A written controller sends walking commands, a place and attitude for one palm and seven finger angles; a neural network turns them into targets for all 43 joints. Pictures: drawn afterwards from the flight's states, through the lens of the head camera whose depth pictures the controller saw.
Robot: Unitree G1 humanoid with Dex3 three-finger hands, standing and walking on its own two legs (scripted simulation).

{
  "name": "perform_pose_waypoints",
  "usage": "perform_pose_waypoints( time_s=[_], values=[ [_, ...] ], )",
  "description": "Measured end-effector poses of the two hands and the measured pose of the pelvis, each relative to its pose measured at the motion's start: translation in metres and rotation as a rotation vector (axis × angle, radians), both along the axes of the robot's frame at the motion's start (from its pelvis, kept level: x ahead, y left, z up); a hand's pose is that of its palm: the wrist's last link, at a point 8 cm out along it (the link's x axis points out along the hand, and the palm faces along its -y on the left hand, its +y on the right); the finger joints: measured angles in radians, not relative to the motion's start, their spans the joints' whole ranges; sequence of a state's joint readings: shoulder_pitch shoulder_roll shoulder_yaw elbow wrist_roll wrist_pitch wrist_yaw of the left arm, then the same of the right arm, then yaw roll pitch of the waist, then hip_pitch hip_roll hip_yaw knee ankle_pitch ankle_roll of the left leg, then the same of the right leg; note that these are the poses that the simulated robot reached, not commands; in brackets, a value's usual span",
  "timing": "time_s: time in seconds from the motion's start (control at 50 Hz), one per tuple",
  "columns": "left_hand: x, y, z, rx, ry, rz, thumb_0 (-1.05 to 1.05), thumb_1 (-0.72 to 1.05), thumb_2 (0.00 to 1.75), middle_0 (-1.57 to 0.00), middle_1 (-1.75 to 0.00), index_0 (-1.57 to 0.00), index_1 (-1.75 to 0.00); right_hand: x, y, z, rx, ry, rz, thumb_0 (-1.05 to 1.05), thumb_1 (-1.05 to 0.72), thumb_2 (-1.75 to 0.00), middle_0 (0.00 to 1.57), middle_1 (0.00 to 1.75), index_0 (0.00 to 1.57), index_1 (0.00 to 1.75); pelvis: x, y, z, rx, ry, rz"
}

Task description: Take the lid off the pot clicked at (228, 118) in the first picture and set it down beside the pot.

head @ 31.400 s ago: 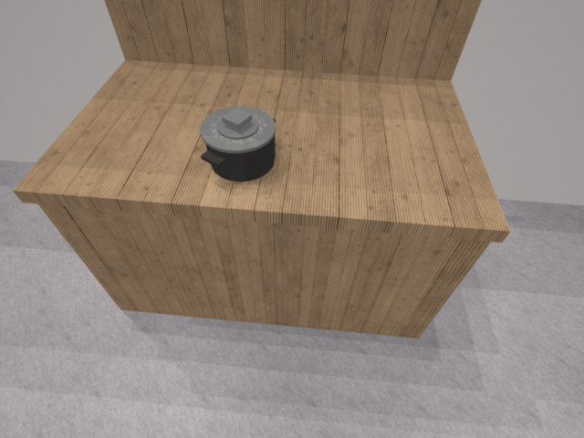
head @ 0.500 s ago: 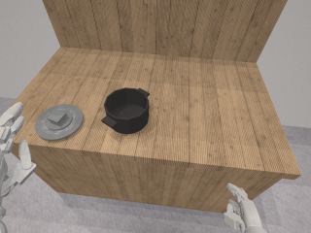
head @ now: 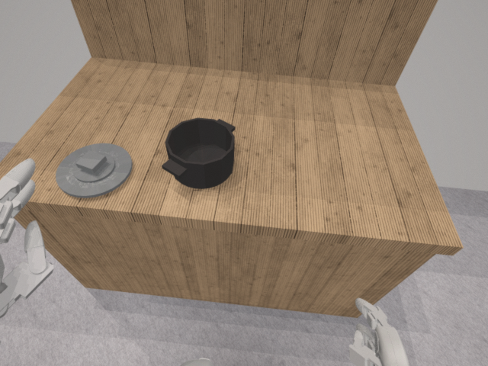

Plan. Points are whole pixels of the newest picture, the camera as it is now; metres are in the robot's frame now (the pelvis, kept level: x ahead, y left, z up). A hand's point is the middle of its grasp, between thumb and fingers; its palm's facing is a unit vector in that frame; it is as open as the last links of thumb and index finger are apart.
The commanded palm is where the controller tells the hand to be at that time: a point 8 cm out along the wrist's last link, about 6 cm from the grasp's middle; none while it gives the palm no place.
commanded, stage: step back with the hand held close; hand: left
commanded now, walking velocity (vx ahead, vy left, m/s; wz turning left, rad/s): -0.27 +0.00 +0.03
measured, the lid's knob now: (91, 161) +0.54 +0.40 -0.06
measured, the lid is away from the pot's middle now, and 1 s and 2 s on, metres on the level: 0.26 0.26 0.26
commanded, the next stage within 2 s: stop stepping back and stand still in 0.98 s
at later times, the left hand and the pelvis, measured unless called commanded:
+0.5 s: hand (47, 304) +0.15 +0.21 +0.17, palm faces +0.31 -0.85 -0.43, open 7.4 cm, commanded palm +0.09 +0.27 +0.19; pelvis -0.04 -0.02 +0.00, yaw +1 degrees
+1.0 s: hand out of the picture +0.09 +0.21 +0.17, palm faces +0.30 -0.86 -0.40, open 7.4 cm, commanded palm +0.02 +0.26 +0.19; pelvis -0.11 -0.02 -0.01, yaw +1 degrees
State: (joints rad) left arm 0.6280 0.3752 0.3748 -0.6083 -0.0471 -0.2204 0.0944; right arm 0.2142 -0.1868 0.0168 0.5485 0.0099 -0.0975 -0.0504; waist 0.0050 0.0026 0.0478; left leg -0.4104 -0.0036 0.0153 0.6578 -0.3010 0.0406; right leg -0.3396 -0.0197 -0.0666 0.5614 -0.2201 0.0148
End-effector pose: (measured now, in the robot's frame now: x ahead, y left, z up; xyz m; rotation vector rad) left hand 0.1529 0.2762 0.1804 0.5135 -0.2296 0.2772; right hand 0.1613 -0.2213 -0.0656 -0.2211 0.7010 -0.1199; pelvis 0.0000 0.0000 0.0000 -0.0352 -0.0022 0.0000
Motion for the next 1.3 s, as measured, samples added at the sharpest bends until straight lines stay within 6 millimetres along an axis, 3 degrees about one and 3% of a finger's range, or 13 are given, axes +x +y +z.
perform_pose_waypoints(
  time_s=[0.24,0.46,0.58,0.68,0.76,0.9,1.0,1.08,1.14,1.22,1.3],
  values=[
    [-0.014,0.006,0.004,0.056,-0.055,-0.019,0.01,0.89,0.90,-0.22,-0.31,-0.21,-0.30,-0.023,-0.018,0.008,-0.065,-0.023,-0.038,0.01,-0.90,-0.90,0.20,0.30,0.20,0.30,-0.017,0.000,-0.004,-0.005,0.005,0.005],
    [-0.034,-0.021,0.005,0.020,-0.082,-0.061,0.01,0.89,0.90,-0.22,-0.31,-0.21,-0.30,-0.035,-0.021,0.002,-0.032,-0.008,-0.002,0.01,-0.90,-0.90,0.20,0.30,0.21,0.30,-0.035,-0.016,-0.005,-0.004,0.008,0.013],
    [-0.046,-0.013,0.005,0.011,-0.130,-0.060,0.01,0.89,0.90,-0.22,-0.31,-0.21,-0.30,-0.050,-0.028,0.001,-0.069,0.019,-0.027,0.01,-0.90,-0.90,0.20,0.30,0.21,0.30,-0.044,-0.010,-0.008,-0.018,-0.002,0.031],
    [-0.055,-0.005,0.008,0.040,-0.133,-0.041,0.01,0.89,0.90,-0.22,-0.31,-0.21,-0.30,-0.060,-0.024,0.004,-0.059,-0.024,-0.031,0.01,-0.90,-0.90,0.20,0.30,0.20,0.30,-0.056,-0.011,-0.009,-0.027,-0.006,0.011],
    [-0.063,-0.015,0.011,0.043,-0.131,-0.049,0.02,0.89,0.90,-0.21,-0.31,-0.21,-0.30,-0.071,-0.019,0.002,-0.020,-0.048,0.001,0.01,-0.90,-0.90,0.20,0.30,0.20,0.30,-0.070,-0.017,-0.008,-0.028,0.000,-0.015],
    [-0.088,-0.037,0.014,0.056,-0.136,-0.127,0.01,0.89,0.90,-0.22,-0.31,-0.21,-0.30,-0.103,-0.029,-0.006,0.003,0.001,-0.019,0.01,-0.90,-0.90,0.20,0.30,0.21,0.30,-0.092,-0.026,-0.009,-0.005,-0.017,0.007],
    [-0.100,-0.025,0.007,0.009,-0.176,-0.102,0.01,0.89,0.90,-0.22,-0.31,-0.21,-0.31,-0.125,-0.037,-0.001,-0.048,0.017,-0.062,0.01,-0.90,-0.90,0.20,0.30,0.21,0.30,-0.106,-0.019,-0.011,0.018,0.010,0.009],
    [-0.109,-0.015,-0.005,-0.022,-0.182,-0.092,0.01,0.89,0.90,-0.22,-0.31,-0.21,-0.30,-0.142,-0.037,0.002,-0.065,-0.007,-0.075,0.01,-0.90,-0.90,0.20,0.30,0.20,0.30,-0.132,-0.017,-0.014,0.056,-0.007,-0.021],
    [-0.106,-0.018,-0.022,-0.108,-0.080,-0.059,0.01,0.89,0.90,-0.21,-0.31,-0.21,-0.30,-0.161,-0.034,0.001,-0.037,0.015,-0.054,0.01,-0.90,-0.90,0.20,0.30,0.20,0.30,-0.151,-0.018,-0.008,0.029,-0.011,-0.002],
    [-0.139,-0.040,-0.002,-0.015,-0.056,-0.130,0.02,0.89,0.90,-0.21,-0.31,-0.20,-0.30,-0.188,-0.036,0.003,0.022,-0.025,-0.083,0.01,-0.90,-0.90,0.20,0.30,0.20,0.30,-0.170,-0.025,-0.010,0.016,-0.005,-0.035],
    [-0.178,-0.058,0.019,0.172,-0.107,-0.197,0.02,0.89,0.90,-0.21,-0.31,-0.21,-0.30,-0.213,-0.044,-0.019,0.036,-0.013,-0.078,0.01,-0.90,-0.90,0.20,0.30,0.20,0.30,-0.191,-0.032,-0.024,-0.017,-0.028,-0.032]
  ],
)
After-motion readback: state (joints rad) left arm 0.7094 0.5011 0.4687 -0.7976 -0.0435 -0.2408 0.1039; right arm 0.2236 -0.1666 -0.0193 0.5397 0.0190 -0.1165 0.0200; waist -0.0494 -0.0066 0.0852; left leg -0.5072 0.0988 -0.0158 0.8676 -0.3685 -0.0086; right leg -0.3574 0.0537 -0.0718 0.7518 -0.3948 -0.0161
